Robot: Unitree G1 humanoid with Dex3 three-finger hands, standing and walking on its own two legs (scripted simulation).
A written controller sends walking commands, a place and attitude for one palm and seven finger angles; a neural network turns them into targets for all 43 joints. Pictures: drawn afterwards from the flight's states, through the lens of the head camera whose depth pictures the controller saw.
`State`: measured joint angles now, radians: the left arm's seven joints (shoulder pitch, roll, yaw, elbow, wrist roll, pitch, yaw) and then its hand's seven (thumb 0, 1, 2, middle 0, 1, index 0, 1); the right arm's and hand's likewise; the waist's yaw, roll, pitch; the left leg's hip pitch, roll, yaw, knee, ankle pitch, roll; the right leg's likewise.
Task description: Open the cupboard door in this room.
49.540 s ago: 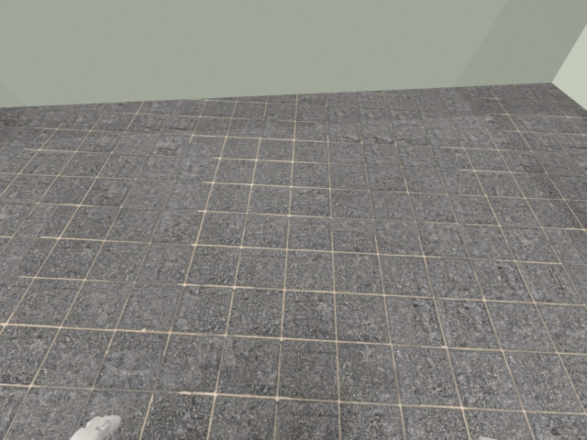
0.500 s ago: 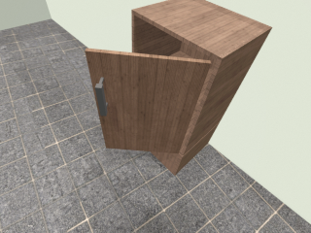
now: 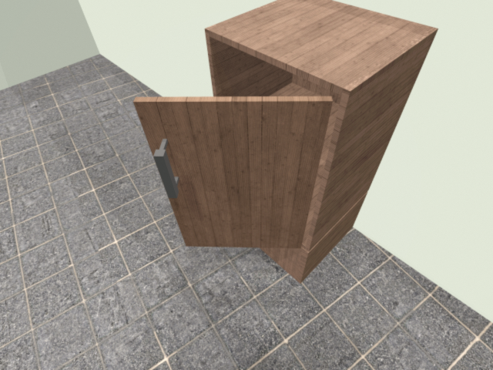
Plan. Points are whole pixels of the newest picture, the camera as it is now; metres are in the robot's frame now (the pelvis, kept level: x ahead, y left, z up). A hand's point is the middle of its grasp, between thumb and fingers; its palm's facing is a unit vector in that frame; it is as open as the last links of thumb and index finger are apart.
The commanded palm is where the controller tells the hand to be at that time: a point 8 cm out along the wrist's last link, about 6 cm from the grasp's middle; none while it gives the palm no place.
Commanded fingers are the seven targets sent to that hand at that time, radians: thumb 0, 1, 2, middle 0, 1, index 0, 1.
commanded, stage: look again from close up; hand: left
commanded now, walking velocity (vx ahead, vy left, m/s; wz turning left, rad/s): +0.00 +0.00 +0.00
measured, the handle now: (169, 169) +0.55 +0.23 -0.04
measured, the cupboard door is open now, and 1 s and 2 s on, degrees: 44 44 44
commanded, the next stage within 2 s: raise the hand with hooked fingers in 0.40 s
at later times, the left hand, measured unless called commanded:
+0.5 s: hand out of the picture +0.03 +0.16 -0.17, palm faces +0.00 -0.98 -0.22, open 7.3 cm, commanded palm +0.11 +0.21 -0.07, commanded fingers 0.00 0.88 0.89 -0.20 -0.31 -0.20 -0.31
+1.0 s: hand out of the picture +0.12 +0.19 -0.08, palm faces +0.11 -0.99 -0.01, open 9.0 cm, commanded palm +0.13 +0.24 -0.05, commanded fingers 0.00 0.29 0.64 -0.24 -0.69 -0.24 -0.69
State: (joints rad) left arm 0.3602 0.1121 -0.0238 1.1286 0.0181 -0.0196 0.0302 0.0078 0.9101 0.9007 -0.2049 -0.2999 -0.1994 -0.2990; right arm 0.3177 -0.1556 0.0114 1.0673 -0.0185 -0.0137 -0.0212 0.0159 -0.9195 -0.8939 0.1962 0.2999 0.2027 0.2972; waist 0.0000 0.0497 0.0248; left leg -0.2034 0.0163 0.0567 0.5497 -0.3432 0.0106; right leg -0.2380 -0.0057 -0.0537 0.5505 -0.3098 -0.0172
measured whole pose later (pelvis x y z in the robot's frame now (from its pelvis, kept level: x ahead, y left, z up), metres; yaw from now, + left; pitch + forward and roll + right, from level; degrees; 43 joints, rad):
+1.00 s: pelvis -0.06 -0.02 -0.09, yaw +2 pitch +13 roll -1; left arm 0.41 0.20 0.17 0.18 -0.25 -0.55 -0.30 0.01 0.52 0.74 -0.24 -0.55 -0.23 -0.55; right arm 0.12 -0.29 -0.06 0.48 0.01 -0.25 -0.03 0.01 -0.90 -0.89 0.19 0.30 0.20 0.30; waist 0.05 -0.05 -0.11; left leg -0.89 0.03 -0.01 1.20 -0.53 -0.01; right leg -0.90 -0.03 -0.11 1.17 -0.50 -0.05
